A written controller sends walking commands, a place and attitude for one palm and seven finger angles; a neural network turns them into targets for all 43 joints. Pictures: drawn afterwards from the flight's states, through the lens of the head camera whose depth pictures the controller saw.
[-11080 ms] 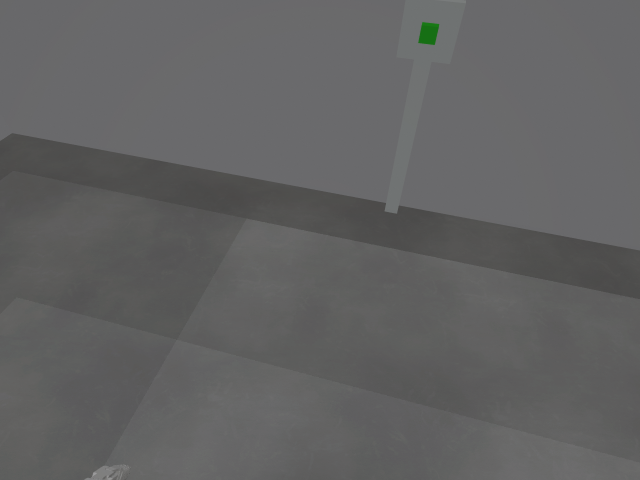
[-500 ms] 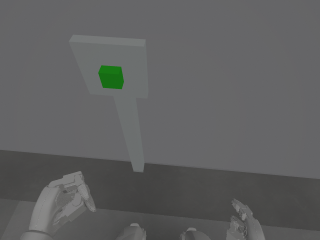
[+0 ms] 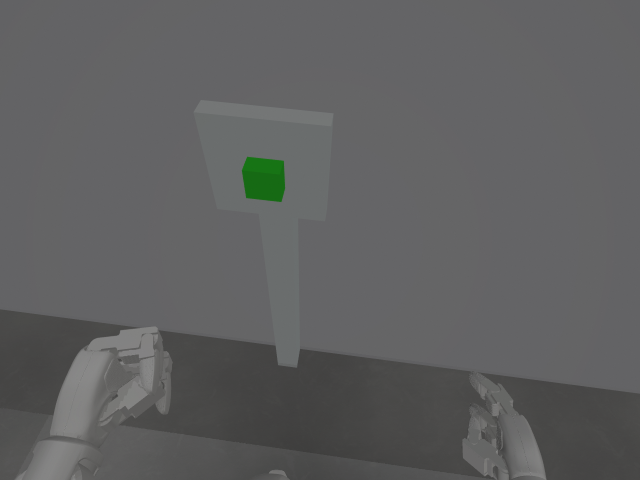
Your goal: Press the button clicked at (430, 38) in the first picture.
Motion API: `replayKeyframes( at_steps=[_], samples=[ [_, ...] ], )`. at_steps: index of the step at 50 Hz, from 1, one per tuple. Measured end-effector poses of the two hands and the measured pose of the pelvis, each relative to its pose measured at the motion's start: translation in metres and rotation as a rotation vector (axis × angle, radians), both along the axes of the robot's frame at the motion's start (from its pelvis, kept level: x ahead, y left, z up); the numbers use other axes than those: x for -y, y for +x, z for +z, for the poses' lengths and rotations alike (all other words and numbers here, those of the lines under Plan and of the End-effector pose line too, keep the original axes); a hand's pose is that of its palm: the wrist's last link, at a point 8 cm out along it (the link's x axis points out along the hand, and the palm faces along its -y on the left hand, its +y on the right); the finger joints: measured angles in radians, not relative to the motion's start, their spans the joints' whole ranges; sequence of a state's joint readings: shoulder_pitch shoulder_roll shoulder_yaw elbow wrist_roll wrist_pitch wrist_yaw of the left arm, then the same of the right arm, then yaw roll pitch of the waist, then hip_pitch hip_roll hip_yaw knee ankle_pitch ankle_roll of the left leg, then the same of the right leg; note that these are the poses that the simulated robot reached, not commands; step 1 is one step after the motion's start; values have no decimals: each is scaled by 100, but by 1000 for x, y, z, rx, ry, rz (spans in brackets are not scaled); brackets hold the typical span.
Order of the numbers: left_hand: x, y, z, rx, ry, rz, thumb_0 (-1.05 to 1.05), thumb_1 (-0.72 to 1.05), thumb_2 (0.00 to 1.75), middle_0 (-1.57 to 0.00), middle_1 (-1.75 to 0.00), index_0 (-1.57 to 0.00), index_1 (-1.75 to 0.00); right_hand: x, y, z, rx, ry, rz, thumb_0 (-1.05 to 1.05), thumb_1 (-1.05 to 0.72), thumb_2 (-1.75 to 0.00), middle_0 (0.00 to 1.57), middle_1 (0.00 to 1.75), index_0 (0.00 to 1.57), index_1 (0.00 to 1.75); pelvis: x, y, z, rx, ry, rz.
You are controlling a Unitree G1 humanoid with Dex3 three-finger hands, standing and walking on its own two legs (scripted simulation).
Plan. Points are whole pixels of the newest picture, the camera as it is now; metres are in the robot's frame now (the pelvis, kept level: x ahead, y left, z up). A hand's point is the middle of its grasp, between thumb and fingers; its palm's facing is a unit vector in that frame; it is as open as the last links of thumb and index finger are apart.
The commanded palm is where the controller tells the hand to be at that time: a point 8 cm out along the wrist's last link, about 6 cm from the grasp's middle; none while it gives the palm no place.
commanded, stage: raise the hand and make a fist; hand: left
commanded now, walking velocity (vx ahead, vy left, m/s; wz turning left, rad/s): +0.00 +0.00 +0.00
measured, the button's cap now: (265, 178) +0.50 +0.12 +0.10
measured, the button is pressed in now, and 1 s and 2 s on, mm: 0 0 0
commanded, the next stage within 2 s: aim a knuckle at the button in 0.66 s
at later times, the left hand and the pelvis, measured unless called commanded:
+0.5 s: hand (156, 361) +0.22 +0.19 +0.08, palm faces -0.05 -1.00 -0.04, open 3.1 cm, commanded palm +0.20 +0.25 +0.09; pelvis +0.00 -0.01 +0.02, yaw +0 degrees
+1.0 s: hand (192, 342) +0.25 +0.16 +0.08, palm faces -0.08 -1.00 -0.03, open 3.1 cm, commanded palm +0.24 +0.22 +0.09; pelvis +0.00 -0.03 +0.01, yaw +1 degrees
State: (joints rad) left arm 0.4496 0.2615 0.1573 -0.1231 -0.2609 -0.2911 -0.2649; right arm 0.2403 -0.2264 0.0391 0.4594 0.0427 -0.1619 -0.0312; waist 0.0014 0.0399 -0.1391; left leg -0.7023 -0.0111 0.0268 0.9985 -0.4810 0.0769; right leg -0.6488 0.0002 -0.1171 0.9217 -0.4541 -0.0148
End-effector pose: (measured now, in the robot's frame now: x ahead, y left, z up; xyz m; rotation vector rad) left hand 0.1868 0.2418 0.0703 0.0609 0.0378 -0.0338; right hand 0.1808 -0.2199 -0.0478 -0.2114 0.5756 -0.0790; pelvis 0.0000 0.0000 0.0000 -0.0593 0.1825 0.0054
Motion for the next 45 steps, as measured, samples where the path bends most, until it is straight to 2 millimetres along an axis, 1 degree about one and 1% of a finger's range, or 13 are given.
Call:
replayKeyframes(
  at_steps=[3, 5, 11, 13, 17, 21, 26, 30, 36, 40, 42, 45],
  samples=[
    [0, 3, -7, -56, -2, -35, 2, 90, 90, -129, -150, -130, -150, -4, -1, 0, -8, 3, 10, 1, -90, -90, 20, 30, 20, 30, -1, 0, 2, 6, 1, -1],
    [-2, 5, -5, -62, 0, -35, 2, 90, 90, -129, -150, -130, -150, -5, -4, 0, -16, 2, 9, 1, -90, -90, 20, 30, 20, 30, -1, 0, 4, 11, 2, -3],
    [-16, 13, 23, 46, 23, 17, 2, 90, 90, -130, -150, -130, -150, 1, -16, -2, -53, -5, 3, 1, -90, -90, 20, 31, 20, 30, 1, 2, 9, 26, 5, 0],
    [-18, 18, 26, 55, 24, 16, 2, 90, 90, -130, -150, -130, -150, 5, -20, -4, -67, -7, -1, 1, -90, -90, 20, 31, 20, 30, 2, 1, 10, 29, 6, 2],
    [-16, 25, 19, -5, 4, -18, 2, 90, 90, -129, -150, -130, -150, 14, -26, -3, -77, -15, -22, 1, -90, -90, 20, 31, 20, 30, 4, 2, 13, 32, 9, 1],
    [-9, 24, 11, -58, -24, -37, 2, 90, 90, -129, -150, -130, -150, 25, -29, 2, -63, -28, -45, 1, -90, -90, 20, 30, 20, 30, 7, 3, 15, 36, 15, -7],
    [-4, 19, 18, 3, -17, -9, 2, 90, 90, -129, -150, -130, -150, 33, -28, 7, -46, -43, -41, 1, -90, -90, 20, 30, 20, 30, 12, 2, 16, 43, 19, -8],
    [-2, 17, 20, 30, -12, 9, 2, 90, 90, -129, -150, -130, -150, 36, -25, 6, -45, -40, -28, 1, -90, -90, 20, 30, 20, 30, 16, 0, 15, 44, 20, -2],
    [6, 13, 9, -38, -16, -18, 2, 90, 90, -129, -150, -130, -150, 35, -22, 4, -38, -22, -23, 1, -90, -90, 20, 30, 20, 30, 20, -2, 14, 43, 21, 0],
    [7, 12, 12, -23, -14, -11, 2, 90, 90, -130, -150, -130, -150, 35, -20, 3, -37, -16, -19, 1, -90, -90, 20, 30, 20, 30, 23, -1, 15, 43, 24, 0],
    [7, 15, 15, 3, -13, -1, 2, 90, 90, -130, -150, -130, -150, 35, -20, 1, -40, -17, -13, 1, -90, -90, 20, 30, 20, 30, 25, -1, 14, 43, 23, 4],
    [9, 26, 17, 32, -17, 2, 2, 90, 90, -130, -150, -130, -150, 35, -20, -3, -53, -19, -3, 1, -90, -90, 20, 30, 20, 30, 26, -2, 13, 39, 23, 11]
  ],
)
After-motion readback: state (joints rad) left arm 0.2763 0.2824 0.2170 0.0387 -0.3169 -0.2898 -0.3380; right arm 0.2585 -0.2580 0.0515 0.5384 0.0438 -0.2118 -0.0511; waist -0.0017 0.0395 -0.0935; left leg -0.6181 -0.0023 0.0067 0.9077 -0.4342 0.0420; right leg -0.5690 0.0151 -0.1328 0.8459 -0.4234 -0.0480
